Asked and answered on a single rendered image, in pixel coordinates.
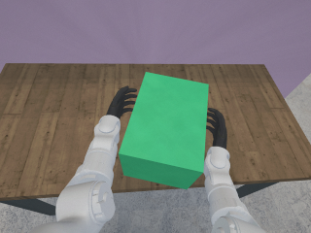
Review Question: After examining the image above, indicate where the robot right upper arm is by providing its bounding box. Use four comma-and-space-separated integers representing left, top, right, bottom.
211, 216, 265, 233

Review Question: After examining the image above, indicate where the left robot forearm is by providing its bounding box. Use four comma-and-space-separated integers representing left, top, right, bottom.
55, 115, 121, 218

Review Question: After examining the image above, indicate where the robot left upper arm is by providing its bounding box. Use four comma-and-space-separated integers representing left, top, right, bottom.
28, 180, 116, 233

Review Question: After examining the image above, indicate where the right robot hand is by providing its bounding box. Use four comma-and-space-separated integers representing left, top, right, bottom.
206, 108, 227, 149

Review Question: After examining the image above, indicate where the table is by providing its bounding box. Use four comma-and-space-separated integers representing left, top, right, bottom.
0, 63, 311, 216

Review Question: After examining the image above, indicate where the left robot hand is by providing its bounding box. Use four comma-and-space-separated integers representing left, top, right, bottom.
106, 85, 137, 119

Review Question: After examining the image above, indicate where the carton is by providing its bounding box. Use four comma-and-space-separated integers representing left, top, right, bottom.
119, 72, 209, 189

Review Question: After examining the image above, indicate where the right robot forearm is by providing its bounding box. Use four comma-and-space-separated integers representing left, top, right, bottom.
203, 146, 260, 227

